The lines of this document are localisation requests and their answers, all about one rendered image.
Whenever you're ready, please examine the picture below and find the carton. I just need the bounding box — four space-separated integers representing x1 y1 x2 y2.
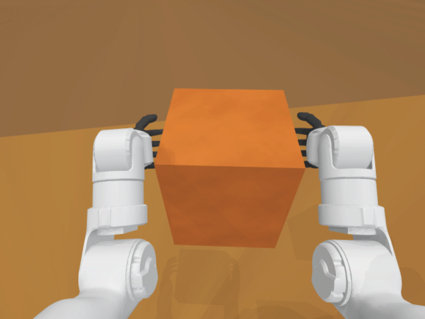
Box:
154 88 305 249

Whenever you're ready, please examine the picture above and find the right robot upper arm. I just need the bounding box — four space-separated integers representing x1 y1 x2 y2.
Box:
311 240 425 319

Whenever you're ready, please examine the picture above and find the robot left forearm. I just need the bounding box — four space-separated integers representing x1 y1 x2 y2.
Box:
78 128 153 289

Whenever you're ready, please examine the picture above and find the robot right hand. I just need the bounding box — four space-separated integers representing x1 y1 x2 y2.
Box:
294 112 325 168

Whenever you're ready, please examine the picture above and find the robot right forearm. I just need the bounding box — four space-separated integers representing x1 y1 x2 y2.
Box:
306 126 402 290

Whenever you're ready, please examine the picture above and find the robot left hand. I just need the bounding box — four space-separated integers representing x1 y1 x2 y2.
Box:
134 114 163 169

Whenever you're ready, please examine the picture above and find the left robot upper arm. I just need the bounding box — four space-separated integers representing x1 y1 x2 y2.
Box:
33 239 158 319

